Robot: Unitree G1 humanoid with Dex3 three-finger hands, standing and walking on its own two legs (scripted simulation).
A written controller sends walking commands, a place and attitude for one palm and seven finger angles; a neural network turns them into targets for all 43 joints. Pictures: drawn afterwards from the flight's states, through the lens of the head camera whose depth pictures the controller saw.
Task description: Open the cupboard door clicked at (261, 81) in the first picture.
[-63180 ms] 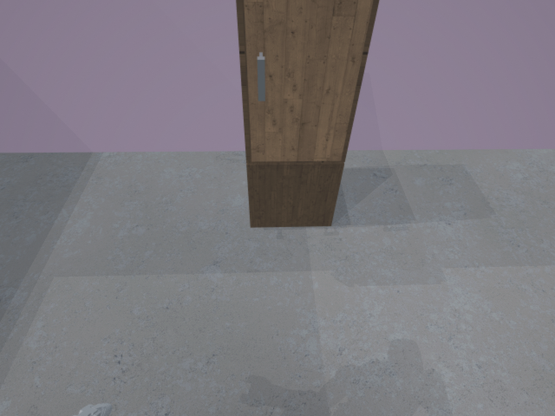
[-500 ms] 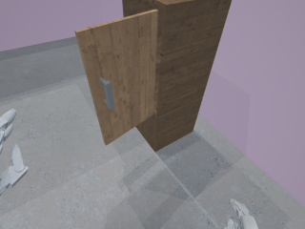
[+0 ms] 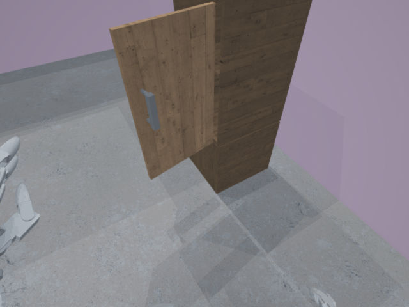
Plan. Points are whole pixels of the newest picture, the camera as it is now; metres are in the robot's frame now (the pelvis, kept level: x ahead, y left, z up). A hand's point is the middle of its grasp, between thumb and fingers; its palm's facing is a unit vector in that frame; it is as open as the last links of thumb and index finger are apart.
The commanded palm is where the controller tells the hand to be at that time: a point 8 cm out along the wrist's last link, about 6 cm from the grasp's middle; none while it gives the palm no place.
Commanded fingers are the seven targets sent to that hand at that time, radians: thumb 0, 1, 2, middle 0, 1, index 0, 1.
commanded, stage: stop stepping back and stand still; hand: left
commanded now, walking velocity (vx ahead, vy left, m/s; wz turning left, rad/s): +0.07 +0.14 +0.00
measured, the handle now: (149, 109) +0.67 +0.22 +0.01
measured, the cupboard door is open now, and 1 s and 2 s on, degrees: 100 100 100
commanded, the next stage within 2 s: let the arm hang, fingers relaxed in 0.92 s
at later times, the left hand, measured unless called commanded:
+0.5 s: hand (30, 205) +0.22 +0.28 +0.16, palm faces +0.42 -0.77 -0.47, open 7.4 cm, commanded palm +0.16 +0.32 +0.19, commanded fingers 0.00 0.90 0.90 -0.20 -0.30 -0.20 -0.30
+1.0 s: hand (18, 198) +0.23 +0.31 +0.16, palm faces +0.37 -0.79 -0.49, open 7.4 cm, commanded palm none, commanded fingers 0.00 0.90 0.90 -0.20 -0.30 -0.20 -0.30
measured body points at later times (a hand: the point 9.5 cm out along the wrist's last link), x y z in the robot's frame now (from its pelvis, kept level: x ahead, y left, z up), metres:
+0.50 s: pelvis +0.02 +0.02 +0.01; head +0.03 +0.01 +0.46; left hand +0.19 +0.32 +0.19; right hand +0.19 -0.21 -0.08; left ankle +0.01 +0.13 -0.73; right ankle +0.07 -0.05 -0.73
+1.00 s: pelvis +0.03 +0.05 +0.01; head +0.05 +0.05 +0.46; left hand +0.21 +0.34 +0.19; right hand +0.20 -0.19 -0.07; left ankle +0.01 +0.14 -0.73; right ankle +0.07 -0.05 -0.73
